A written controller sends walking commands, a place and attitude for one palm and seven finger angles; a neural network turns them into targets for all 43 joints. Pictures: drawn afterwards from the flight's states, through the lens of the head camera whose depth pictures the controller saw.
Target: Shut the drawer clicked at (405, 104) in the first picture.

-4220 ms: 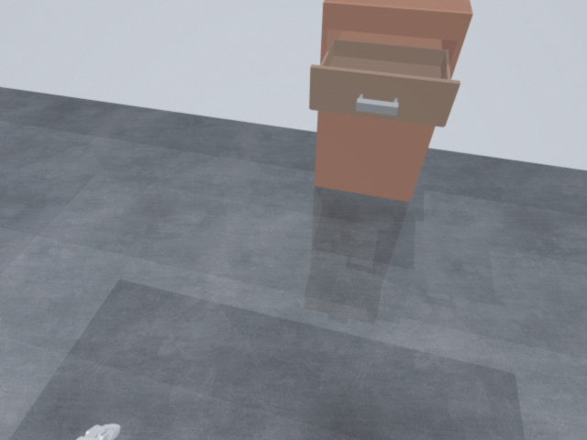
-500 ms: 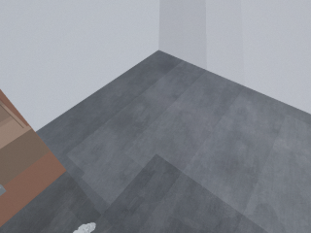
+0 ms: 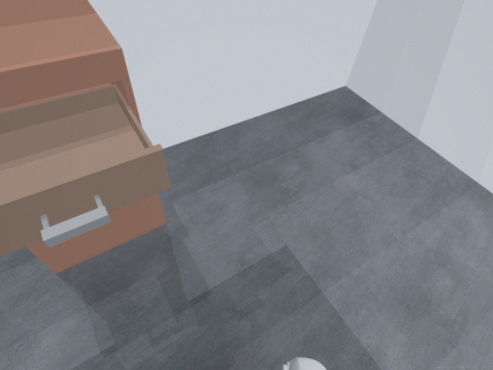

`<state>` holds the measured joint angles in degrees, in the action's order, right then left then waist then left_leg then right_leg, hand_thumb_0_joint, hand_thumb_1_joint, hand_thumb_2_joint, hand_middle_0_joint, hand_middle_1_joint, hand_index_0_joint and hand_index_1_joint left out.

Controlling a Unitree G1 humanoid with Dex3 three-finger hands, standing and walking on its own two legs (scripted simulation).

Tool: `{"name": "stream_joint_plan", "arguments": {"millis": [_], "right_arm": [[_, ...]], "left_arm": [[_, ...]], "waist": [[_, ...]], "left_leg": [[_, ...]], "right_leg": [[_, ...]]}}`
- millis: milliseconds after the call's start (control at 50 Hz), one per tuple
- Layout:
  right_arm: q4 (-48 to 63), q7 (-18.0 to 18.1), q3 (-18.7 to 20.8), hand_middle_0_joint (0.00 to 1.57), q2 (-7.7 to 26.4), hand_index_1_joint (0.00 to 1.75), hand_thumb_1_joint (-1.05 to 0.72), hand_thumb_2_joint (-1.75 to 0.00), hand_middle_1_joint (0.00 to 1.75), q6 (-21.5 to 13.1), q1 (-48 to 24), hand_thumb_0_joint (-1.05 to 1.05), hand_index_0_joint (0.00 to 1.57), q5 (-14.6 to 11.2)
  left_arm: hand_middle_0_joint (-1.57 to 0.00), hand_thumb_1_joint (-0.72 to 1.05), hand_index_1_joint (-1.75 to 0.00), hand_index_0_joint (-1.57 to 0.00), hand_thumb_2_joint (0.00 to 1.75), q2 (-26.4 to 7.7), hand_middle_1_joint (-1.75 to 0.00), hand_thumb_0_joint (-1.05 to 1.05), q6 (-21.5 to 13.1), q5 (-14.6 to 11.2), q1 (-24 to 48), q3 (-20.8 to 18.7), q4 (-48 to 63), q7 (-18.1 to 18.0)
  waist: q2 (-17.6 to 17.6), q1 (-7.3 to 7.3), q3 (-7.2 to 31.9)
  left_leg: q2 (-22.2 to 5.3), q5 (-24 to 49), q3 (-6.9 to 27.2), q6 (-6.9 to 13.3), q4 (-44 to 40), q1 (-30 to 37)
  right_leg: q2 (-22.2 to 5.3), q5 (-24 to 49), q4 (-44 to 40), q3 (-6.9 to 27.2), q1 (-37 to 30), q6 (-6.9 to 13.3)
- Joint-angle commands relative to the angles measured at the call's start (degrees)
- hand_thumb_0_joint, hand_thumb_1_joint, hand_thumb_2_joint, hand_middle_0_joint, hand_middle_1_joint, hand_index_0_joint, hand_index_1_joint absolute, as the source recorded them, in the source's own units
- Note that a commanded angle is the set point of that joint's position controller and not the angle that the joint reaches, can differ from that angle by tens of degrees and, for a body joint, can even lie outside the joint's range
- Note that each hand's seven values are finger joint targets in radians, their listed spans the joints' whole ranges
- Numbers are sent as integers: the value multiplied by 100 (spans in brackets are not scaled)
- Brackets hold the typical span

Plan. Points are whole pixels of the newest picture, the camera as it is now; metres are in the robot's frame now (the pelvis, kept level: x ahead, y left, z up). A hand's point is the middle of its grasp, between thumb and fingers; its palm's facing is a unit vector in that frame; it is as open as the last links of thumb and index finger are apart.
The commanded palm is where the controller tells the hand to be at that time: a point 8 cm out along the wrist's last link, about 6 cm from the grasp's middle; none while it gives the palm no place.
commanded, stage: turn to face it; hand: left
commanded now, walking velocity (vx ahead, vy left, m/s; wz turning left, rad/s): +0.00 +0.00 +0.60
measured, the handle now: (74, 217) +0.40 +0.37 -0.08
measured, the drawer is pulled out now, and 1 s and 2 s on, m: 0.30 0.30 0.30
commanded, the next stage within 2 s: take the last steps up to it in 0.84 s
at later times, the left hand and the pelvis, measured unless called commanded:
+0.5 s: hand out of the picture -0.02 +0.16 -0.14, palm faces +0.35 -0.90 -0.27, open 7.4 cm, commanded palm none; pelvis -0.02 -0.05 +0.01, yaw +20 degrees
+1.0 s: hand out of the picture -0.09 +0.21 -0.16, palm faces +0.53 -0.82 -0.24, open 7.4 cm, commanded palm none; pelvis -0.05 -0.01 +0.01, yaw +30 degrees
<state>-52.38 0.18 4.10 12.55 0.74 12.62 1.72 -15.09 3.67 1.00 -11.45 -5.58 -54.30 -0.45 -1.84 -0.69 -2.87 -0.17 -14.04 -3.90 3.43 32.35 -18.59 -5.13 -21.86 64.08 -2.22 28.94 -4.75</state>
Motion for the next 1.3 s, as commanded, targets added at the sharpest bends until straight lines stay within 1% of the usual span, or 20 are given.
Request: {"name": "stream_joint_plan", "arguments": {"millis": [0, 220, 240, 260, 280, 380, 520, 620, 640, 660, 680, 800, 920, 1000, 1100, 1120, 1140, 1160, 1180, 1280], "right_arm": [[357, 62, 253, 20, 1113, 30, -90, -90, 30, -51, 128, 0, 20, -41], [558, -35, 345, 20, 1213, 30, -90, -90, 30, 137, -374, 0, 20, -58], [616, -62, 325, 20, 1025, 30, -90, -90, 30, 156, -444, 0, 20, -97], [725, -87, 266, 20, 604, 30, -90, -90, 30, 162, -353, 0, 20, -143], [817, -87, 277, 20, 706, 30, -90, -90, 30, 148, -412, 0, 20, -51], [426, -218, 246, 20, 667, 30, -90, -90, 30, 256, -214, 0, 20, -32], [524, -202, 74, 20, 440, 30, -90, -90, 30, 226, -985, 0, 20, -89], [342, -132, 17, 20, 492, 30, -90, -90, 30, 81, -432, 0, 20, -117], [263, -120, 78, 20, 737, 30, -90, -90, 30, 26, -162, 0, 20, -95], [276, -102, 222, 20, 1359, 30, -90, -90, 30, -17, 48, 0, 20, -50], [223, -73, 281, 20, 1729, 30, -90, -90, 30, 27, 376, 0, 20, -95], [170, 107, 47, 20, 960, 30, -90, -90, 30, -62, -241, 0, 20, -81], [36, 114, 59, 20, 911, 30, -90, -90, 30, -42, 43, 0, 20, -73], [-161, 115, 69, 20, 801, 30, -90, -90, 30, -91, 347, 0, 20, -3], [-396, 98, 38, 20, 636, 30, -90, -90, 30, -117, 313, 0, 20, -32], [-415, 87, -10, 20, 407, 30, -90, -90, 30, -142, 363, 0, 20, -67], [-318, 72, -110, 20, 47, 30, -90, -90, 30, -180, 330, 0, 20, -113], [-95, 34, -72, 20, 210, 30, -90, -90, 30, -145, -98, 0, 20, -56], [-121, 2, -5, 20, 395, 30, -90, -90, 30, -116, -277, 0, 20, -13], [-579, -91, 53, 20, 59, 30, -90, -90, 30, -67, 392, 0, 20, 16]], "left_arm": [[-20, 90, -30, -20, 90, -267, -30, 0, -139, -8, 143, -34, 520, -33], [-20, 90, -30, -20, 90, -346, -30, 0, -254, -72, -624, -6, 579, -128], [-20, 90, -30, -20, 90, -551, -30, 0, -294, -34, -868, -58, 564, -152], [-20, 90, -30, -20, 90, -1119, -30, 0, -355, 78, -858, -154, 664, -195], [-20, 90, -30, -20, 90, -1282, -30, 0, -297, 41, -477, -104, 843, -184], [-20, 90, -30, -20, 90, -570, -30, 0, -433, 23, 151, 67, 922, -172], [-20, 90, -30, -20, 90, -937, -30, 0, -389, 83, -761, 0, 549, -142], [-20, 90, -30, -20, 90, -1004, -30, 0, -338, 48, -617, -66, 400, -130], [-20, 90, -30, -20, 90, -888, -30, 0, -317, -10, -597, -55, 421, -109], [-20, 90, -30, -20, 90, -545, -30, 0, -283, -34, -669, 9, 588, -72], [-20, 90, -30, -20, 90, -311, -30, 0, -259, 0, -377, 142, 763, -87], [-20, 90, -30, -20, 90, -332, -30, 0, -177, -26, -242, 117, 266, -62], [-20, 90, -30, -20, 90, -233, -30, 0, -130, -32, -38, 163, 282, -93], [-20, 90, -30, -20, 90, -66, -30, 0, -239, 15, 152, 254, 238, -25], [-20, 90, -30, -20, 90, -4, -30, 0, -416, 39, -587, 258, -173, 40], [-20, 90, -30, -20, 90, -192, -30, 0, -480, 63, -879, 209, -292, 10], [-20, 90, -30, -20, 90, -551, -30, 0, -509, 106, -1218, 126, -389, -41], [-20, 90, -30, -20, 90, -817, -30, 0, -489, 51, -1526, 59, -395, -66], [-20, 90, -30, -20, 90, -650, -30, 0, -544, 7, -1500, 67, -431, -82], [-20, 90, -30, -20, 90, 56, -30, 0, -694, 7, -967, 230, -419, -92]], "waist": [[760, -100, 460], [1040, 193, 555], [537, 328, 507], [-1129, 333, 449], [-1328, 255, 272], [-819, -96, -100], [-1004, 414, 197], [-1065, 164, 663], [-501, -1, 859], [1116, -109, 1100], [1864, -298, 1009], [1071, 56, 408], [933, -11, 327], [949, -170, 265], [507, 169, -74], [-59, 300, -112], [-1184, 439, -255], [-1365, 651, -435], [-1315, 598, -663], [-301, -20, -519]], "left_leg": [[-1400, 738, 1970, 604, -1595, 918], [-842, 297, 2592, 367, -1100, -229], [-476, -278, 2278, 67, -603, -899], [333, -1226, 1241, -439, 929, -1927], [404, -1743, 810, -534, 2281, -1804], [-84, -641, 521, -687, 3690, -1510], [-65, -1206, 17, -732, 1840, -941], [56, -263, -238, -565, -415, 457], [-208, 648, -41, -451, -1099, 1349], [-1628, 2384, 1629, 81, -1190, 2503], [-2518, 4373, 2296, 804, -1082, 2331], [-1355, 3973, 1114, 537, -1141, 1394], [-1363, 3125, 1456, 678, -1351, 1413], [-1421, 776, 1914, 720, -1725, 1246], [-1057, -1314, 1846, 373, -1406, -68], [-700, -1551, 1496, 142, -703, -743], [42, -1710, 523, -170, 623, -1674], [-17, -2055, 317, -235, 1717, -1956], [-212, -1664, 542, -195, 2338, -2015], [-531, -247, 233, -375, 2957, -1421]], "right_leg": [[34, 23, -521, 223, 295, -40], [462, 468, -3437, 140, -1889, 201], [85, 498, -4375, 458, -2552, 325], [-1457, -432, -5352, 2236, -2932, 884], [-2264, -405, -5452, 2508, -1935, 1300], [-1199, 1521, -4769, 523, -1558, 1053], [-1433, 3019, -4331, 196, -2396, 1226], [-1285, 3612, -3399, -272, -2379, 811], [-1148, 3128, -2739, -512, -1867, 519], [-487, 706, -1587, -772, -339, 121], [-218, -1636, -754, -435, 333, -5], [-81, -196, -64, 100, 37, -5], [82, -149, -863, 94, -192, -22], [197, -350, -1772, 41, -561, 130], [387, 441, -3892, -149, -2383, 323], [-17, 23, -4488, 431, -3076, 454], [-1112, -1117, -5243, 1955, -3410, 925], [-1846, -2049, -5888, 2897, -2864, 1438], [-1703, -2302, -6094, 3039, -2339, 1526], [-866, -25, -5731, 989, -1780, 1355]]}}
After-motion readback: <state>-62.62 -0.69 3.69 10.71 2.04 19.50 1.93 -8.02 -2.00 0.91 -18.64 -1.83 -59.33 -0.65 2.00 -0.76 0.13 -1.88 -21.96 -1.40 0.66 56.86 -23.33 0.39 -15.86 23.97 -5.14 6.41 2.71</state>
